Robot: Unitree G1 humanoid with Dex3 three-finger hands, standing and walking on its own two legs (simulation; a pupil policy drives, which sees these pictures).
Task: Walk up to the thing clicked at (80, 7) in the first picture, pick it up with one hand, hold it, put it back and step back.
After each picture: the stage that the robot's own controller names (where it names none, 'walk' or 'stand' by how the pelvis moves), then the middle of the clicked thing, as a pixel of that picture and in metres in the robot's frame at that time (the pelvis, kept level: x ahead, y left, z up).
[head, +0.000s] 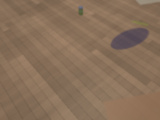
stand; (80, 10) +2.03 +0.07 -0.72
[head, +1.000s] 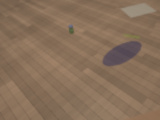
walk; (71, 29) +1.88 +0.30 -0.70
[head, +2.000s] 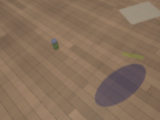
walk; (55, 44) +1.24 +0.43 -0.71
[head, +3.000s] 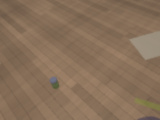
walk; (54, 83) +0.81 +0.39 -0.72
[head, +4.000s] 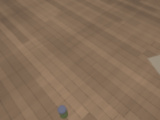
walk; (63, 112) +0.50 +0.24 -0.70
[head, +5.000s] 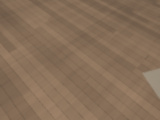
stand; out of the picture +0.34 +0.21 -0.70
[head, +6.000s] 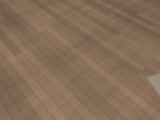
stand; out of the picture +0.32 +0.20 -0.72
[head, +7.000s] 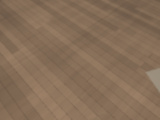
stand; out of the picture +0.32 +0.21 -0.72
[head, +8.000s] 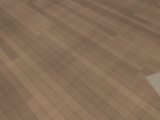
stand; out of the picture +0.31 +0.21 -0.73
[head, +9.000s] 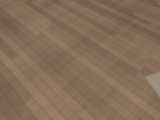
stand; out of the picture +0.30 +0.21 -0.73
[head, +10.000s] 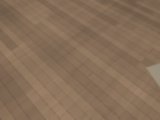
go down; out of the picture +0.31 +0.21 -0.72
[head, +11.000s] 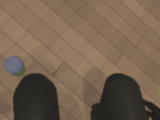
go down; (16, 67) +0.37 +0.26 -0.29
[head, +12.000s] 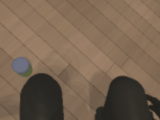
close in; (23, 67) +0.37 +0.27 -0.29
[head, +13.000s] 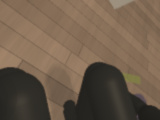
close in; out of the picture +0.35 +0.30 -0.21
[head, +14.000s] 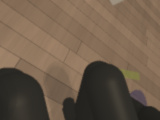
close; out of the picture +0.35 +0.30 -0.21
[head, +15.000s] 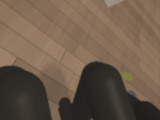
lift; out of the picture +0.34 +0.30 -0.22
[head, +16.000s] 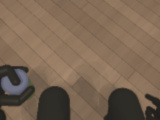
lift; (20, 86) +0.30 +0.23 -0.03
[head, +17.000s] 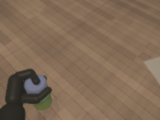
lift; (39, 93) +0.31 +0.17 +0.00
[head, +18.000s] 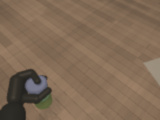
hold; (40, 93) +0.32 +0.17 -0.01
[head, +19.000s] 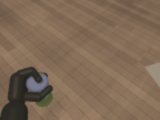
hold; (40, 90) +0.32 +0.17 +0.01
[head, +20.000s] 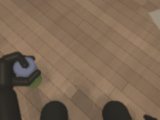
crouch; (29, 73) +0.37 +0.20 -0.08
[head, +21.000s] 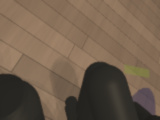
lower; out of the picture +0.36 +0.30 -0.22
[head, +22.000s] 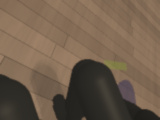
lower; out of the picture +0.38 +0.31 -0.22
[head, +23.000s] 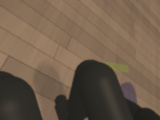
lower; out of the picture +0.38 +0.31 -0.22
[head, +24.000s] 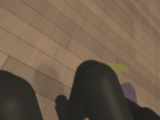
lower; out of the picture +0.37 +0.31 -0.22
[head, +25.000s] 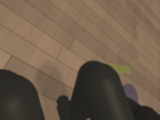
loosen; out of the picture +0.36 +0.31 -0.22
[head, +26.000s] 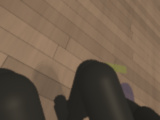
withdraw; out of the picture +0.35 +0.30 -0.22
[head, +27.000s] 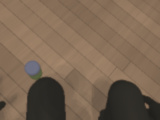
walk; (34, 70) +0.40 +0.26 -0.32
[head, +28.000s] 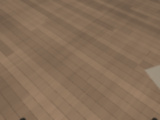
stand; out of the picture +0.33 +0.19 -0.66
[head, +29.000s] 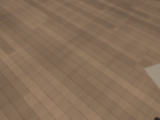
stand; out of the picture +0.35 +0.21 -0.66
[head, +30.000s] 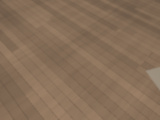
stand; out of the picture +0.35 +0.20 -0.69
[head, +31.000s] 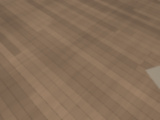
walk; out of the picture +0.37 +0.19 -0.72
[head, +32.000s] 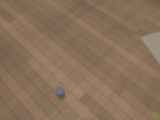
walk; (60, 93) +0.52 +0.20 -0.69
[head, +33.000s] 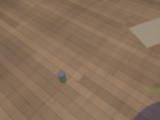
walk; (62, 76) +0.78 +0.28 -0.71
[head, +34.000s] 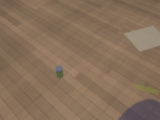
stand; (59, 71) +0.93 +0.24 -0.71
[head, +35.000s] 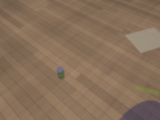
stand; (60, 73) +0.94 +0.24 -0.72
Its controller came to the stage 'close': yes
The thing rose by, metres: 0.70
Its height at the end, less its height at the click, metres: +0.00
